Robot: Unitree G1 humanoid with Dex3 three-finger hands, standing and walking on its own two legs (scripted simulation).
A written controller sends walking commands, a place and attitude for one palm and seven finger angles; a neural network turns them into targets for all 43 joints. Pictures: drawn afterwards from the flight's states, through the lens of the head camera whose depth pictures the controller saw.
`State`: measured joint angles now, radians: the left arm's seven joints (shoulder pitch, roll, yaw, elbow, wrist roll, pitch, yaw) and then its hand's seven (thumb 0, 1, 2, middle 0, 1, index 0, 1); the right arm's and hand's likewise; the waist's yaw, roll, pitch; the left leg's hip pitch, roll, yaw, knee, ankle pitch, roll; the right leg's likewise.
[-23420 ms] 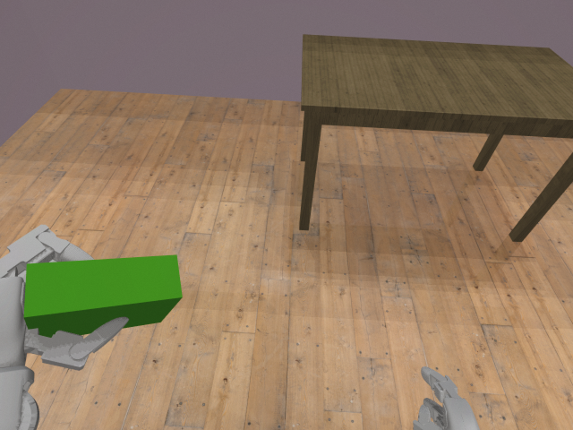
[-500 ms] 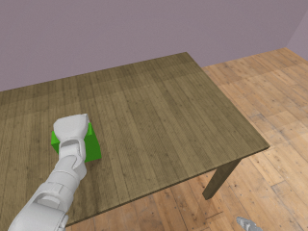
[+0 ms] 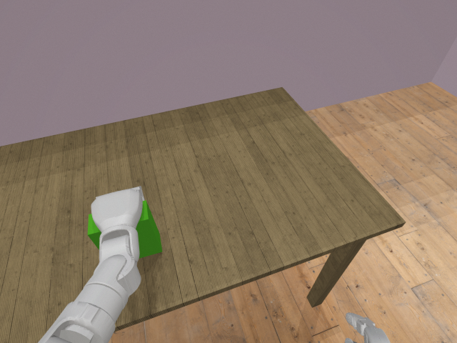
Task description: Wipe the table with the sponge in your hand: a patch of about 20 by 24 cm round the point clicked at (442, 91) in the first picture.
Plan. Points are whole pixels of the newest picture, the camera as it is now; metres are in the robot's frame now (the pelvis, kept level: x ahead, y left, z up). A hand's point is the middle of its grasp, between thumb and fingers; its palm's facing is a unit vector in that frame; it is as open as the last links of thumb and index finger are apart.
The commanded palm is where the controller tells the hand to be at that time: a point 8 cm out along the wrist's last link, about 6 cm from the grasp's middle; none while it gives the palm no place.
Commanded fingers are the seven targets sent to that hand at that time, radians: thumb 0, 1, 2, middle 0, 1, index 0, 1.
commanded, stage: wipe back along the middle lane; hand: left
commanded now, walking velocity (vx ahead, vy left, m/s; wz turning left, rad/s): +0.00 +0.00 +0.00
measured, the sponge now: (131, 239) +0.32 +0.25 -0.05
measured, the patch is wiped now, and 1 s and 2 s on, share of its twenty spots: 0.50 0.75 0.75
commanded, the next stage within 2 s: slide across to the third lane in 0.68 s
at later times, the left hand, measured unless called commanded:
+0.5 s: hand (129, 247) +0.28 +0.22 +0.00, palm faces -0.03 -0.05 -1.00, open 9.4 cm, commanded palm +0.23 +0.20 +0.03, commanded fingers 0.00 0.10 1.30 -1.20 -1.60 -1.20 -1.60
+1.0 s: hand (132, 253) +0.27 +0.21 +0.00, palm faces -0.08 -0.05 -1.00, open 9.4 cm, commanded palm +0.24 +0.17 +0.05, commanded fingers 0.00 0.10 1.30 -1.20 -1.60 -1.20 -1.60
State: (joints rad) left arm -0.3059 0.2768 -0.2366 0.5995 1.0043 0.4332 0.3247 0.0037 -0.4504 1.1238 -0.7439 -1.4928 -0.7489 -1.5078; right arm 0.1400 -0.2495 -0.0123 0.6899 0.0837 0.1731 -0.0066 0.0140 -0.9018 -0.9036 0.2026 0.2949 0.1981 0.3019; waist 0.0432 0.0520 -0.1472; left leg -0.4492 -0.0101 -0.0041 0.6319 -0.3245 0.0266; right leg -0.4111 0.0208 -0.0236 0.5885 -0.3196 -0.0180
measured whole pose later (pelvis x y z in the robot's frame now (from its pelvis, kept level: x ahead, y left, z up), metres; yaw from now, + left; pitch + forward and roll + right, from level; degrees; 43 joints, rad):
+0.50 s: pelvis +0.00 -0.01 +0.00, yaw +0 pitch +5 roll +0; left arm -0.08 0.26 -0.28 0.35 1.01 0.47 0.30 0.03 -0.44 1.11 -0.73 -1.50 -0.76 -1.49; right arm 0.08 -0.24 0.01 0.64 0.09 0.16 0.00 0.02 -0.90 -0.90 0.20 0.29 0.20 0.30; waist 0.07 0.06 -0.14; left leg -0.39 -0.01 0.01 0.62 -0.32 0.02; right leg -0.36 0.02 -0.01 0.60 -0.33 -0.03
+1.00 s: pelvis -0.01 -0.02 +0.00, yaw +0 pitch +4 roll +0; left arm -0.13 0.26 -0.31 0.38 1.00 0.49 0.26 0.01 -0.45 1.10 -0.75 -1.48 -0.78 -1.46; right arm 0.09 -0.25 -0.01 0.67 0.09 0.14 -0.01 0.02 -0.90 -0.90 0.20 0.29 0.20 0.30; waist 0.08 0.07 -0.12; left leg -0.39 -0.01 -0.01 0.62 -0.31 0.01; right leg -0.37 0.03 -0.03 0.62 -0.32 -0.04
